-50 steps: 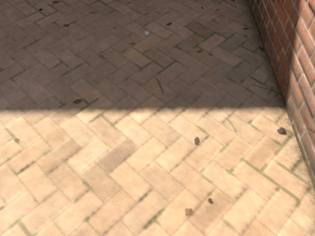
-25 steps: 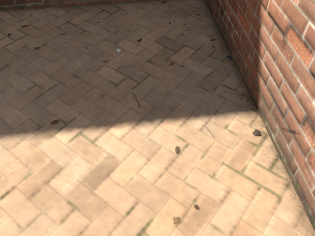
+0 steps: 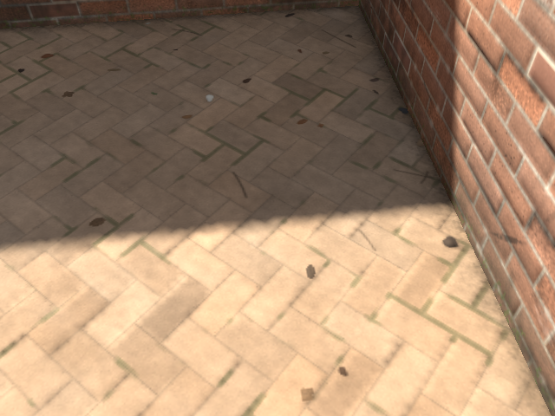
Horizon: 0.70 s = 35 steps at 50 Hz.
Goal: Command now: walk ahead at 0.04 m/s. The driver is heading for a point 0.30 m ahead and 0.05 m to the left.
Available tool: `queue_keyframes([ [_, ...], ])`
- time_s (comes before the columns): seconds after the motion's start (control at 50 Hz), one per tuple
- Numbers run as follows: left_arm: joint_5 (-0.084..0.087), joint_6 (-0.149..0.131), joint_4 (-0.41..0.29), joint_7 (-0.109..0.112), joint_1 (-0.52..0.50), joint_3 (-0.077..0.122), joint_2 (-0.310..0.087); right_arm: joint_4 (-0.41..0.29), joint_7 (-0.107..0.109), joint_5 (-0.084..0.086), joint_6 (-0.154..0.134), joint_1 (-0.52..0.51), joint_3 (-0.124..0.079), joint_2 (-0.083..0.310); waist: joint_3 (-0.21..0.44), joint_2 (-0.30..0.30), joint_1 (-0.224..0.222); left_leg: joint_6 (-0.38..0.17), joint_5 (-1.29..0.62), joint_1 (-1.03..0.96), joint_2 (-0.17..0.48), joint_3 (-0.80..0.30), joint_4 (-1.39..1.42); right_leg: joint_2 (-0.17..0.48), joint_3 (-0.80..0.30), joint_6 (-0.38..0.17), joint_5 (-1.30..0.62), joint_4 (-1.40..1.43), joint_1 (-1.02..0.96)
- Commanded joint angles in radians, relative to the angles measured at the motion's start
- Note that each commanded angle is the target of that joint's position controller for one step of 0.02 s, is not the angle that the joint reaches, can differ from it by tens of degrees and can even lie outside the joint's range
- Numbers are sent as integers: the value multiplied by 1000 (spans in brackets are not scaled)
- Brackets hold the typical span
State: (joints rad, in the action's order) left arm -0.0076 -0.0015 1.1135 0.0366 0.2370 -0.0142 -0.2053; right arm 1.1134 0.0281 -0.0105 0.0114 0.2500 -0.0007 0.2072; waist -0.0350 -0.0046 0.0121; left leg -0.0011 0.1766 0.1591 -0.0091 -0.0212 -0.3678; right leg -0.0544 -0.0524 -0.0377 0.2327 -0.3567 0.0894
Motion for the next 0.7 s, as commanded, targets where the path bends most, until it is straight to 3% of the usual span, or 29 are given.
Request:
queue_keyframes([
  [0.02, -1, -6, -8, 4, 48, 13, -97, -5, 4, -1, -5, 43, -10, 87, -4, 14, -3, -30, -7, -31, 75, -73, 36, 116, -104, -28, -4, 91, 82],
  [0.06, -2, 4, -7, 3, 68, 32, -138, -13, 1, -7, 0, 39, -18, 95, -27, 60, -12, -46, 235, 31, 13, -23, -52, 108, -138, -66, 314, 103, 113],
  [0.1, -5, 13, -4, -1, 124, 49, -163, -43, -10, -21, 1, -7, -18, 77, -111, 120, -44, -56, 348, 201, -33, 22, -187, 187, -275, -133, 586, 177, 125],
  [0.12, -7, 13, 2, -1, 150, 57, -172, -60, -15, -31, -5, -23, -12, 50, -144, 156, -53, -55, 302, 257, -29, 62, -268, 258, -361, -173, 633, 218, 117],
  [0.16, -15, 2, -1, -4, 160, 63, -157, -89, -23, -31, -27, -50, -16, 56, -164, 143, -54, -63, 263, 327, 22, 48, -372, 325, -424, -215, 542, 249, 102],
  [0.22, -13, -22, -16, -10, 129, 74, -162, -112, -37, -17, -59, -29, -25, 65, -135, 123, -18, -78, 253, 267, 37, 56, -282, 294, -329, -197, 374, 200, 90],
  [0.26, -1, -28, -39, -14, 61, 75, -147, -64, -35, -5, -71, 119, -30, 40, -108, 91, 63, -83, 124, -45, -21, 113, -86, 209, -207, -151, 306, 100, 260],
  [0.28, -7, -36, -55, -16, 42, 69, -121, -27, -28, -7, -76, 224, -42, 64, -84, 21, 100, -82, 137, -225, -6, 55, -27, 154, -142, -124, 258, -26, 377],
  [0.3, -5, -49, -82, -24, 30, 45, -39, -10, -15, -21, -84, 342, -63, 147, -30, -208, 136, -120, 346, -344, 226, -298, 154, 27, 22, -68, 203, -352, 496],
  [0.32, -22, -53, -105, -26, 34, 51, -64, 21, -15, -6, -74, 422, -79, 219, -36, -283, 121, -197, 304, -321, 391, -572, 233, -29, 86, -50, 338, -565, 606],
  [0.34, -36, -51, -93, -28, 39, 59, -95, 1, -14, -9, -70, 327, -62, 154, -104, -116, 53, -215, 149, -226, 385, -514, 194, 41, 29, -54, 290, -691, 600],
  [0.36, -31, -52, -76, -34, 57, 51, -58, -35, -17, -10, -78, 236, -50, 112, -125, -44, 11, -207, -56, -159, 346, -399, 168, 75, 19, -48, 208, -718, 569],
  [0.38, -23, -54, -62, -37, 77, 47, -35, -54, -18, -10, -85, 184, -43, 92, -102, -30, -16, -187, -252, -139, 301, -287, 159, 95, 27, -34, 152, -708, 521],
  [0.44, -21, -37, -55, -39, 80, 52, -45, -43, -8, -10, -99, 191, -18, 49, -26, -76, -38, -153, -754, -158, 212, -78, 94, 77, 81, 0, 70, -672, 443],
  [0.48, -8, -23, -63, -35, 48, 47, -30, -26, 1, -9, -96, 219, -4, 37, -13, -94, -39, -134, -883, -164, 190, -21, 71, 61, 101, 12, 30, -598, 430],
  [0.56, -1, -13, -90, -19, -55, 29, -9, -11, 19, -11, -79, 232, 12, 37, -21, -126, -13, -113, -926, -132, 163, 24, 29, 26, 143, 6, -27, -370, 345],
  [0.64, 0, -19, -70, -6, -20, 28, -24, 3, 23, -6, -69, 233, 15, 36, -11, -123, -22, -124, -906, -124, 195, -13, -56, 16, 143, -34, -57, -238, 222],
  [0.66, -2, -25, -56, -3, 20, 29, -24, 3, 21, -1, -68, 212, 13, 42, -8, -99, -52, -114, -890, -106, 190, -11, -104, 20, 136, -47, -128, -152, 151],
  [0.68, -7, -37, -38, 1, 87, 34, -43, 3, 16, 0, -71, 205, 10, 51, 19, -63, -85, -89, -794, -62, 173, -6, -172, 63, 85, -60, -318, -73, 28],
  [0.7, -17, -48, -20, 5, 175, 48, -106, -12, 14, 3, -76, 226, 9, 52, 99, 0, -87, -67, -481, 31, 128, 12, -281, 190, -42, -91, -718, -116, -143],
])
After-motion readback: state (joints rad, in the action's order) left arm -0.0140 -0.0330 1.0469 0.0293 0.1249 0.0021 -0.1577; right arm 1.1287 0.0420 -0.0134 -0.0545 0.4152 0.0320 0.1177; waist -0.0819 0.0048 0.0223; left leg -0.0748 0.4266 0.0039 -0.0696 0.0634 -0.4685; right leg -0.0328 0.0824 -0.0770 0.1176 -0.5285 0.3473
